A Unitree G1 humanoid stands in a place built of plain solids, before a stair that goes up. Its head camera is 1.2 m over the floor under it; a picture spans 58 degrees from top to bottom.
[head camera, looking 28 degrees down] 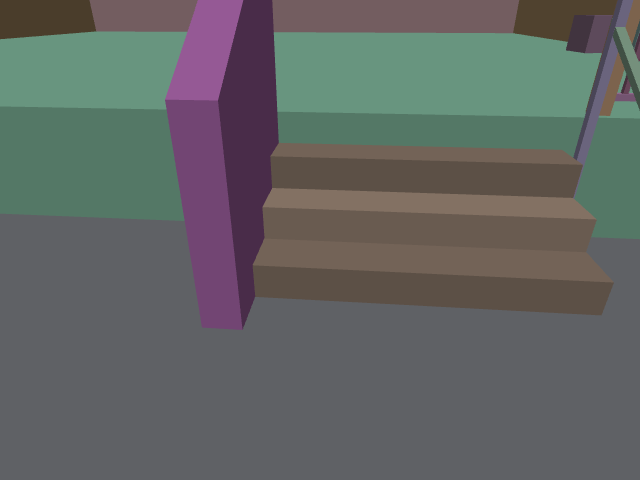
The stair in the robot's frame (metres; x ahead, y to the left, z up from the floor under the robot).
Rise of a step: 0.18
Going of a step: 0.26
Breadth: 1.57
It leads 5 degrees to the right of straight ahead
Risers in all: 4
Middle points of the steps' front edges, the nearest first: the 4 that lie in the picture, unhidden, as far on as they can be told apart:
1.61 -0.47 0.18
1.87 -0.50 0.35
2.13 -0.52 0.53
2.39 -0.54 0.70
